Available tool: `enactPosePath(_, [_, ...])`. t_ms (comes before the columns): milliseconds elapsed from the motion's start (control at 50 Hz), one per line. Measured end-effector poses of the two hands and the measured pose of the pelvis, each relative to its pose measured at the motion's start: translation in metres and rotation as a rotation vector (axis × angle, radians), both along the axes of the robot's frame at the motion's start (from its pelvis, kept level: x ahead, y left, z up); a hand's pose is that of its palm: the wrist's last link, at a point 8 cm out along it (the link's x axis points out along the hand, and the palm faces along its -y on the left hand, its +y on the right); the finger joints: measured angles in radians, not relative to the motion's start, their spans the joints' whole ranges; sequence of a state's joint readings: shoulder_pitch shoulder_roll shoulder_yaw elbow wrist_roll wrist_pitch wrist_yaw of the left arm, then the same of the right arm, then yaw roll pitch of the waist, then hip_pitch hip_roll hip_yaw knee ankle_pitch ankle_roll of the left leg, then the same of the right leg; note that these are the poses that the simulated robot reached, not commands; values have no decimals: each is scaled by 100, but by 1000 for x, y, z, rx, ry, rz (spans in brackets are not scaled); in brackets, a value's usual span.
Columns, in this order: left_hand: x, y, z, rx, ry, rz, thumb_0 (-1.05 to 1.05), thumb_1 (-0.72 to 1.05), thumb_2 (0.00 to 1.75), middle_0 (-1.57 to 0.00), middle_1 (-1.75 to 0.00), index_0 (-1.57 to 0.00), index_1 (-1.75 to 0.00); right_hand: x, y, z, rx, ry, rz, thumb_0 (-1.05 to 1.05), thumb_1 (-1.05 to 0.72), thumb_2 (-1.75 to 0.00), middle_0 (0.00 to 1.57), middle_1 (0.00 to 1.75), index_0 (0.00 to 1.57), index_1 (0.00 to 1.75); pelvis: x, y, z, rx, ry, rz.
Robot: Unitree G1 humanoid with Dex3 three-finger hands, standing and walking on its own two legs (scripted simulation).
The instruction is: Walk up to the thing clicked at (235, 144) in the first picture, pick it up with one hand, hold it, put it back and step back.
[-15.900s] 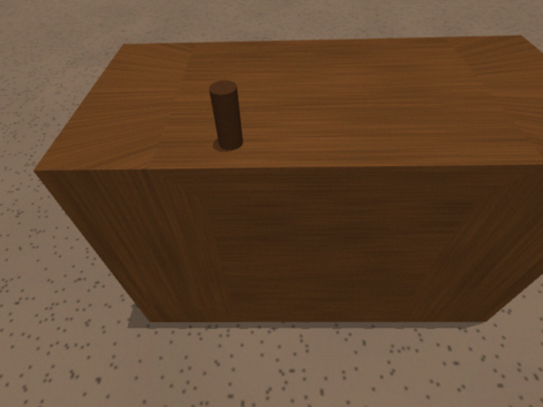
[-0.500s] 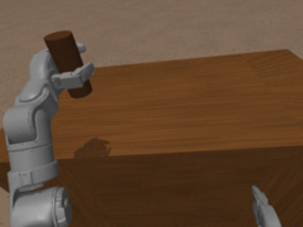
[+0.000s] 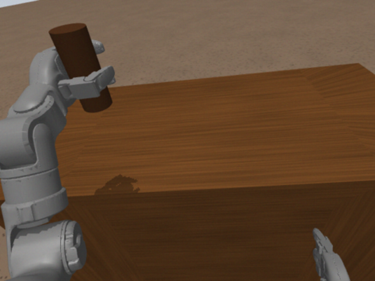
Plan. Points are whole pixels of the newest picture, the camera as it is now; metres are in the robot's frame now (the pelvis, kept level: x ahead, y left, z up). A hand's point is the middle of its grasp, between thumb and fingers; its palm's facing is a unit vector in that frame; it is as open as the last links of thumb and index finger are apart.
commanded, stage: hold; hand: left
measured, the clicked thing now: (84, 70) +0.35 +0.17 +0.34
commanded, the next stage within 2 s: none
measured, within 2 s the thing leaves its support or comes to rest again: neither
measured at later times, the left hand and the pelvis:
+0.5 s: hand (87, 68) +0.33 +0.16 +0.35, palm faces +0.12 -0.99 -0.02, open 7.4 cm; pelvis -0.01 +0.00 +0.00, yaw +0 degrees
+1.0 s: hand (85, 75) +0.32 +0.16 +0.35, palm faces +0.14 -0.99 -0.02, open 7.4 cm; pelvis -0.02 +0.00 +0.00, yaw +0 degrees
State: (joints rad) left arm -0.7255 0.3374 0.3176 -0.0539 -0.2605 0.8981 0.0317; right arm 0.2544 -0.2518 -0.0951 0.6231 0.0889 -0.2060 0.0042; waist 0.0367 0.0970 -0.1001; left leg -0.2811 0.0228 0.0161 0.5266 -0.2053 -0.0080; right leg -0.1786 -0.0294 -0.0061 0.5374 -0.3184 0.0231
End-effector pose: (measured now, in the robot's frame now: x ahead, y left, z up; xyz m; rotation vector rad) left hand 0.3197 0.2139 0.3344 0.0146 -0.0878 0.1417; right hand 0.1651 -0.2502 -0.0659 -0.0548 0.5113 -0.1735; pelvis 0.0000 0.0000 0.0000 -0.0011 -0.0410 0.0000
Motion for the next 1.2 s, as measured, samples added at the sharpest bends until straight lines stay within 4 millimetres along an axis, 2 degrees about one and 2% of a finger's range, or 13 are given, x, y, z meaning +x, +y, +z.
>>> enactPosePath(400, [-9, -2, 20, 15, -11, -8, -2, -6, 111, -93, -106, -85, -108, 0, 1, 2, 9, -26, -3, -1, 53, -6, 5, 5, 5, 5, -3, 2, -1, 1, -3, -1])
enactPosePath(600, [-17, -11, 11, 18, 12, -34, -2, -6, 112, -93, -106, -85, -108, -5, 10, -1, 32, -27, 17, -1, 53, -6, 5, 5, 5, 5, -8, 1, -2, -1, -8, -3])
enactPosePath(700, [-20, -15, 17, 13, -7, -31, -2, -6, 112, -93, -107, -85, -108, -9, 8, -3, 32, -26, 3, -1, 53, -6, 5, 5, 5, 5, -11, 1, -3, 0, -11, -4])
enactPosePath(840, [-19, -9, 22, 0, 0, -2, -2, -6, 112, -94, -107, -85, -108, -14, 2, -4, 20, -23, -14, -1, 53, -6, 5, 5, 5, 5, -14, 0, -3, 1, -10, -5])
enactPosePath(980, [-24, -3, 12, 12, 10, 3, -2, -6, 112, -94, -107, -85, -108, -18, -2, -1, 7, -26, -12, -1, 53, -6, 5, 5, 5, 5, -15, 0, -3, 1, -14, -6])
enactPosePath(1200, [-36, -6, 20, 30, -26, -29, -2, -6, 112, -94, -107, -85, -109, -13, 6, -3, 11, -31, 6, -1, 53, -6, 5, 5, 5, 5, -18, 1, -4, -3, -18, -1])
